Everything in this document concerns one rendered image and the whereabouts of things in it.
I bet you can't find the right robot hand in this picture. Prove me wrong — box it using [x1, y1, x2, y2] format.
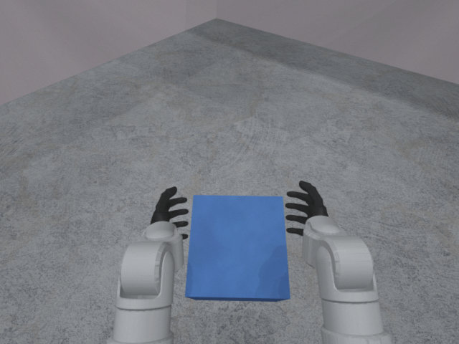
[285, 181, 328, 236]

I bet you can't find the right robot forearm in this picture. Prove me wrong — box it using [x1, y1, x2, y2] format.
[302, 216, 392, 344]

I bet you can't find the left robot forearm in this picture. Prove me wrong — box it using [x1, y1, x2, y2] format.
[106, 221, 184, 344]

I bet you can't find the left robot hand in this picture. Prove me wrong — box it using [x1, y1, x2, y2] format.
[150, 186, 189, 239]

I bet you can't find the carton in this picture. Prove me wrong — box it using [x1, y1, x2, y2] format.
[185, 195, 290, 302]

